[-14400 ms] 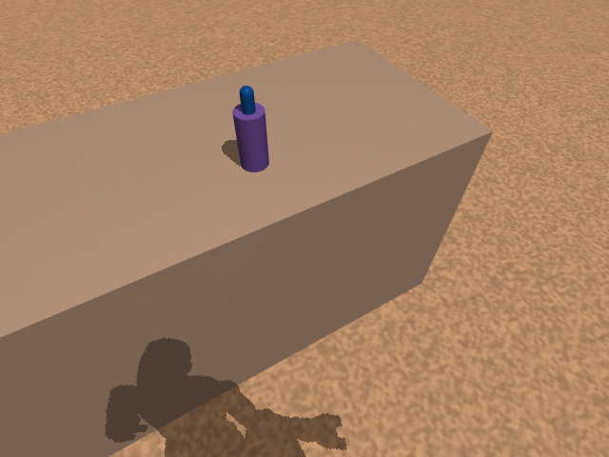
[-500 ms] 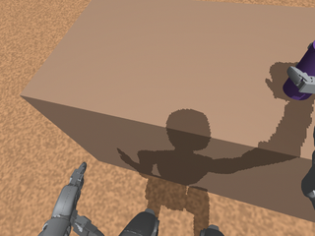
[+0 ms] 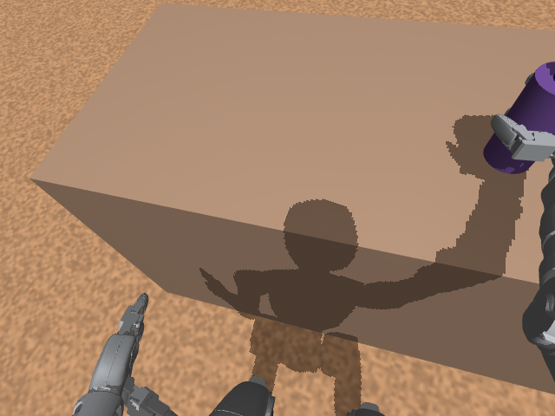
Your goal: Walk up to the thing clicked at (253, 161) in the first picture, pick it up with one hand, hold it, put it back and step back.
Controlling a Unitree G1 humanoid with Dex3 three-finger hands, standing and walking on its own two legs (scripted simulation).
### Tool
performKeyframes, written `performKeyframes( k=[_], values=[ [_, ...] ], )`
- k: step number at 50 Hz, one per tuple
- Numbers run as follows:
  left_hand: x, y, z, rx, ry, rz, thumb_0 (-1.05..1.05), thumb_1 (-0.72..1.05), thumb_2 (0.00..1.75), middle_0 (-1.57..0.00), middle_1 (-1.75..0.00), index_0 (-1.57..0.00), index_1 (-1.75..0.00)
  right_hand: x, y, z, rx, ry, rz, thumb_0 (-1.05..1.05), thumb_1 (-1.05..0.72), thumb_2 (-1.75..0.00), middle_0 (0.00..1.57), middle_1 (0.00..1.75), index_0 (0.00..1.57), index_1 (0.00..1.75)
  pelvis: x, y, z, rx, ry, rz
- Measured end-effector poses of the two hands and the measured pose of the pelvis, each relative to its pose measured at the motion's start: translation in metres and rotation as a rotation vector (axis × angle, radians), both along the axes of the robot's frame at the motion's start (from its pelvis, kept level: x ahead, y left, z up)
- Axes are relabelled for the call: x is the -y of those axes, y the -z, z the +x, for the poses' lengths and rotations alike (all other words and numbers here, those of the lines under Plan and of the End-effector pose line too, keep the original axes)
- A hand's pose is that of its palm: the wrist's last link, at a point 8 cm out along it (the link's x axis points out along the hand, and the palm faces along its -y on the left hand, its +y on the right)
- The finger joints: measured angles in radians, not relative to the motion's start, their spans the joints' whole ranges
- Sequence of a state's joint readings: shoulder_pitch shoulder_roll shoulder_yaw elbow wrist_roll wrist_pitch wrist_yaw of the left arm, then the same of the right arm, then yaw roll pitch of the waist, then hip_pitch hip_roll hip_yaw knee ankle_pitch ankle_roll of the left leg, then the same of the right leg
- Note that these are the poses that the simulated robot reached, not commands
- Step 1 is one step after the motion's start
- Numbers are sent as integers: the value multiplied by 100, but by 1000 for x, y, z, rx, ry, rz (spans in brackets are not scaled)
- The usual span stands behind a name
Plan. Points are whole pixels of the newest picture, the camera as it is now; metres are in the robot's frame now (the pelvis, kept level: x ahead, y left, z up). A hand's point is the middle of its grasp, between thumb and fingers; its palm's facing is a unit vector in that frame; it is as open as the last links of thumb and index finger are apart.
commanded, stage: lift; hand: right
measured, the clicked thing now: (544, 107) +0.52 -0.22 +0.13
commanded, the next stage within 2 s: hold in 1.46 s
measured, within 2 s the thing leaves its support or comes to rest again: neither
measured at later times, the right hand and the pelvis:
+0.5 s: hand (551, 110) +0.48 -0.20 +0.16, palm faces +0.22 +0.98 -0.01, open 9.1 cm; pelvis +0.01 +0.00 +0.02, yaw +0 degrees
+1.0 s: hand out of the picture +0.39 -0.18 +0.22, palm faces +0.20 +0.98 -0.01, open 9.1 cm; pelvis +0.00 +0.01 +0.04, yaw -1 degrees
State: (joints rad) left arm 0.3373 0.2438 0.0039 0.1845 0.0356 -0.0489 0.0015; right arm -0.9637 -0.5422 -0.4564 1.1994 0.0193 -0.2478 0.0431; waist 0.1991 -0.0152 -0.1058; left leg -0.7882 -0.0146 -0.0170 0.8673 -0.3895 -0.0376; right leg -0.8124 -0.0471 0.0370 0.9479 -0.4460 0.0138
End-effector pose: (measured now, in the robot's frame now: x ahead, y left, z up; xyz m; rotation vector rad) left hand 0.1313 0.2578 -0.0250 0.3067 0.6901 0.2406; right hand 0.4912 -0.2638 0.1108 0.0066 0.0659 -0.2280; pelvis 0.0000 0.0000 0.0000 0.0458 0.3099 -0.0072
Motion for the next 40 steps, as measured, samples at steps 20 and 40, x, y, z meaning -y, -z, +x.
performKeyframes(
  k=[20,40],
  values=[
    [-1,-1,9,5,-17,-44,-1,-53,6,-6,-6,-5,-6,-8,-36,-22,43,-9,-24,0,32,-114,74,111,78,113,0,-16,10,61,-5,-13],
    [3,-4,21,66,-10,-128,-1,-53,5,-5,-5,-4,-5,-26,-90,-98,91,-20,-28,0,33,-115,75,111,79,113,-6,-32,9,213,10,-39]
  ],
)
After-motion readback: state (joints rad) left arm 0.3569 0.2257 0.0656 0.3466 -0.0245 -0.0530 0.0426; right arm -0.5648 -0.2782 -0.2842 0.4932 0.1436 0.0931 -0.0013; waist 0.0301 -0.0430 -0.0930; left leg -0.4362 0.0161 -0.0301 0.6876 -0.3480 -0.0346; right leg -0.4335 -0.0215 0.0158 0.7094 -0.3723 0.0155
